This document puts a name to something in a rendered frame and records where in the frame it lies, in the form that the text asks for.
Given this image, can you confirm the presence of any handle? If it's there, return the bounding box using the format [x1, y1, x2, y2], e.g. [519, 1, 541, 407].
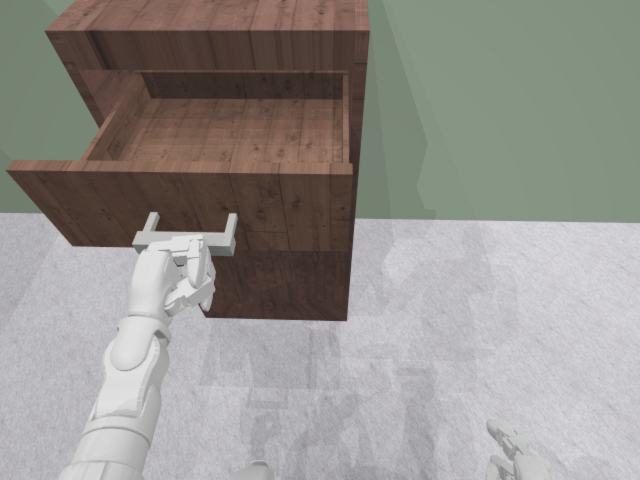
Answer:
[132, 212, 238, 256]

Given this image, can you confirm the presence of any drawer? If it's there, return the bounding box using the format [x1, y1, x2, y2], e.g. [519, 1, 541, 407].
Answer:
[6, 70, 353, 252]

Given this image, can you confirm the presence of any cabinet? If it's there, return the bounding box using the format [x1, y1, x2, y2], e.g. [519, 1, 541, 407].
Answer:
[44, 0, 370, 321]

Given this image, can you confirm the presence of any left robot forearm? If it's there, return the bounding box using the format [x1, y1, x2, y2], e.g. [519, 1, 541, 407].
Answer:
[58, 315, 172, 480]

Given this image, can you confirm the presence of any left robot shin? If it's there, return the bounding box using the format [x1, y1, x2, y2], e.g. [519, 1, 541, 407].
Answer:
[249, 460, 270, 468]

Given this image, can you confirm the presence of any left robot hand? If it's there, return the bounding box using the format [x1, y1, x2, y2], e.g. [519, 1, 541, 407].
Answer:
[128, 234, 216, 328]

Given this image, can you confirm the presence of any right robot hand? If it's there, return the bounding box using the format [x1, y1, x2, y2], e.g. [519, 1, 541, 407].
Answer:
[485, 419, 552, 480]

